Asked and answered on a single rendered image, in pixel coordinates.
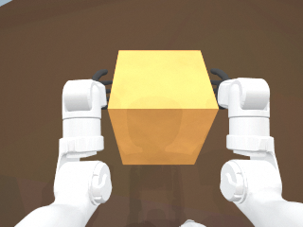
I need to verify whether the left robot hand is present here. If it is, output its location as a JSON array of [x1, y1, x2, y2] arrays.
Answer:
[[92, 69, 113, 110]]

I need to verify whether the left robot upper arm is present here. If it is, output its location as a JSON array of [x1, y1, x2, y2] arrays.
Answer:
[[14, 161, 112, 227]]

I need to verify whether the carton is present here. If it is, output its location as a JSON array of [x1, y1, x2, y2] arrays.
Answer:
[[107, 50, 219, 165]]

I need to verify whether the robot right forearm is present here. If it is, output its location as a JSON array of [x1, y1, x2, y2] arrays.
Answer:
[[217, 78, 282, 192]]

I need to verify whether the right robot shin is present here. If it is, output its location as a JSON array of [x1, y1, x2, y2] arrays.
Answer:
[[183, 219, 195, 225]]

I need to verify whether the robot left forearm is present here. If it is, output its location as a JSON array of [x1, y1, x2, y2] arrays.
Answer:
[[53, 79, 107, 197]]

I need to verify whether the right robot upper arm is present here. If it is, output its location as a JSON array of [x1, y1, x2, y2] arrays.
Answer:
[[220, 159, 303, 227]]

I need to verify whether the right robot hand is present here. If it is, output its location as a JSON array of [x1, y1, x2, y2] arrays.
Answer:
[[210, 68, 232, 110]]

